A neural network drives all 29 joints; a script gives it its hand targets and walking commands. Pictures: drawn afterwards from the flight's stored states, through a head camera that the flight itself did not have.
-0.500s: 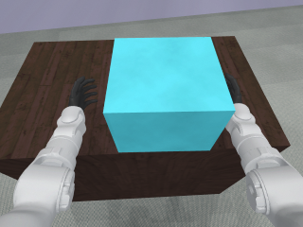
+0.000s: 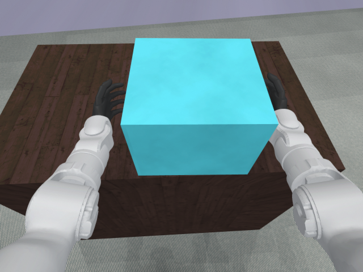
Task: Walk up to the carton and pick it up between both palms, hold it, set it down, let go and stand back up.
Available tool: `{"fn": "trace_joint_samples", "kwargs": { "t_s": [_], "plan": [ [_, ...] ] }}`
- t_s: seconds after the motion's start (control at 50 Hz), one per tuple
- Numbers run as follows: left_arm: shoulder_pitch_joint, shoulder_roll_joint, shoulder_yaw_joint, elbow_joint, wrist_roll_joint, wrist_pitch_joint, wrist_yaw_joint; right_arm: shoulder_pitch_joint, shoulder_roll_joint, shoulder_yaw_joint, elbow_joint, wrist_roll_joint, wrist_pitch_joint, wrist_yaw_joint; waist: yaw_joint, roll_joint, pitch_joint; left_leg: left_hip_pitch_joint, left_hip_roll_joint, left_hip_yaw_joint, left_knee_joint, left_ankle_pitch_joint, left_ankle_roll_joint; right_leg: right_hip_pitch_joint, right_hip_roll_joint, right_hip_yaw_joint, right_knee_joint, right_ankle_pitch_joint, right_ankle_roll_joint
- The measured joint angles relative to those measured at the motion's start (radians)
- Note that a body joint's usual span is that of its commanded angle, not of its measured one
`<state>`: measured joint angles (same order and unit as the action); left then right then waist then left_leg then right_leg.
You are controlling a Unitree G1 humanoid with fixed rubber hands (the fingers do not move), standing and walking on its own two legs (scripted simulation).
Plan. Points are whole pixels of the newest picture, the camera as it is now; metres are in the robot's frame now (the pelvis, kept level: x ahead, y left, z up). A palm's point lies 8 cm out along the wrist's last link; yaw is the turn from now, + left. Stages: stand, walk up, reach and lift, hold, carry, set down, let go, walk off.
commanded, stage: reach and lift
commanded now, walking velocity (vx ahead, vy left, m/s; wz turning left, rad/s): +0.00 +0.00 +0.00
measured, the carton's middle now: (193, 108) +0.49 +0.02 +0.06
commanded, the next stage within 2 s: none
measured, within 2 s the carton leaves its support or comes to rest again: neither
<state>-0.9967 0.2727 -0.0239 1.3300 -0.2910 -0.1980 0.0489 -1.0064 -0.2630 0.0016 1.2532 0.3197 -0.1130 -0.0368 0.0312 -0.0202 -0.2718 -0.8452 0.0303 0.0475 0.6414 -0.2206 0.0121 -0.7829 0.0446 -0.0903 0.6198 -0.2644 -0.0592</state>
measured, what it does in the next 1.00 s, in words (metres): stands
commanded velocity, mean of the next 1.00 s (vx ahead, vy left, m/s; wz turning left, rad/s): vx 0.00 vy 0.00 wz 0.00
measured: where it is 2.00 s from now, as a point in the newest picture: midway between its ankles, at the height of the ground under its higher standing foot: outside the picture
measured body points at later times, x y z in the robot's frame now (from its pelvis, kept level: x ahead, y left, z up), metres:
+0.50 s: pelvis +0.01 +0.01 +0.01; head +0.09 +0.01 +0.45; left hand +0.47 +0.20 +0.08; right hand +0.48 -0.16 +0.09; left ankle +0.03 +0.11 -0.71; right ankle +0.00 -0.08 -0.71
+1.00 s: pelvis +0.03 +0.01 +0.03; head +0.10 +0.01 +0.47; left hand +0.47 +0.20 +0.08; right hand +0.47 -0.16 +0.08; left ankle +0.03 +0.11 -0.71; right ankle +0.00 -0.08 -0.71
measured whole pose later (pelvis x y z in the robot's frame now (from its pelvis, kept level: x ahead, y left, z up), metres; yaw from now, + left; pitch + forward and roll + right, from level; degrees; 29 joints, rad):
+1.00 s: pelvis +0.03 +0.01 +0.03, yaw -1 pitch +15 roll +0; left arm -0.85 0.12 0.37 1.24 0.08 -0.28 0.03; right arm -0.80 -0.08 -0.46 1.09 -0.24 -0.25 0.00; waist 0.04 0.00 -0.14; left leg -0.49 0.00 0.09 0.41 -0.19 0.03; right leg -0.45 0.03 -0.04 0.40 -0.22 -0.03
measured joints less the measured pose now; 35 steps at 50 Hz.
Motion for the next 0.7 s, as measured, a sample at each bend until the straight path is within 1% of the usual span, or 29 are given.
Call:
{"fn": "trace_joint_samples", "kwargs": {
  "t_s": [0.08,0.12,0.14,0.2,0.26,0.4,0.5,0.56,0.6,0.66,0.7],
  "plan": [
    [-0.001,-0.040,0.047,-0.024,0.052,-0.009,0.000,-0.004,0.025,-0.050,-0.013,-0.052,-0.003,-0.009,-0.008,-0.001,0.005,-0.008,0.000,0.002,-0.001,0.003,0.001,-0.009,0.000,0.002,0.001,0.003,0.001],
    [-0.001,-0.053,0.092,-0.031,0.088,-0.007,0.021,0.004,0.032,-0.061,-0.026,-0.069,-0.004,-0.019,-0.010,-0.004,0.011,0.001,0.000,0.005,-0.010,0.007,0.001,-0.003,0.000,0.005,-0.006,0.007,0.002],
    [0.001,-0.055,0.112,-0.035,0.109,-0.004,0.023,0.011,0.035,-0.061,-0.035,-0.077,-0.004,-0.022,-0.010,-0.005,0.013,0.007,0.000,0.007,-0.017,0.010,0.002,0.002,0.000,0.007,-0.010,0.009,0.003],
    [0.005,-0.057,0.144,-0.037,0.151,0.001,0.015,0.032,0.043,-0.073,-0.058,-0.092,-0.001,-0.028,-0.009,-0.008,0.021,0.031,-0.004,0.012,-0.043,0.019,0.003,0.021,-0.003,0.012,-0.028,0.016,0.005],
    [0.009,-0.062,0.159,-0.035,0.165,0.000,0.010,0.049,0.050,-0.089,-0.075,-0.109,0.003,-0.034,-0.007,-0.005,0.023,0.051,-0.009,0.013,-0.065,0.028,0.004,0.039,-0.006,0.013,-0.046,0.022,0.006],
    [0.009,-0.072,0.182,-0.014,0.175,-0.011,0.021,0.062,0.066,-0.126,-0.079,-0.159,0.005,-0.037,0.003,0.010,0.026,0.083,-0.008,0.019,-0.083,0.026,0.007,0.073,-0.004,0.021,-0.073,0.028,0.009],
    [0.014,-0.081,0.224,-0.005,0.203,-0.025,0.016,0.071,0.076,-0.159,-0.085,-0.205,-0.001,-0.032,0.003,0.009,0.043,0.116,-0.012,0.023,-0.102,0.029,0.009,0.103,-0.006,0.025,-0.088,0.030,0.013],
    [0.025,-0.090,0.265,-0.017,0.241,-0.033,0.011,0.082,0.087,-0.199,-0.098,-0.261,-0.008,-0.024,0.000,0.006,0.058,0.143,-0.015,0.023,-0.124,0.036,0.010,0.128,-0.009,0.026,-0.106,0.035,0.015],
    [0.034,-0.097,0.295,-0.029,0.275,-0.038,0.009,0.094,0.102,-0.246,-0.115,-0.328,-0.018,-0.018,-0.001,0.006,0.070,0.164,-0.016,0.023,-0.142,0.042,0.010,0.150,-0.009,0.026,-0.124,0.041,0.016],
    [0.049,-0.106,0.334,-0.043,0.325,-0.048,-0.001,0.114,0.133,-0.345,-0.137,-0.437,-0.041,0.003,-0.003,0.011,0.090,0.201,-0.017,0.021,-0.165,0.048,0.009,0.190,-0.008,0.025,-0.153,0.049,0.017],
    [0.061,-0.112,0.350,-0.047,0.344,-0.059,-0.005,0.128,0.149,-0.395,-0.147,-0.479,-0.061,0.018,-0.003,0.015,0.102,0.226,-0.018,0.021,-0.175,0.047,0.010,0.217,-0.008,0.026,-0.168,0.052,0.017]
  ]
}}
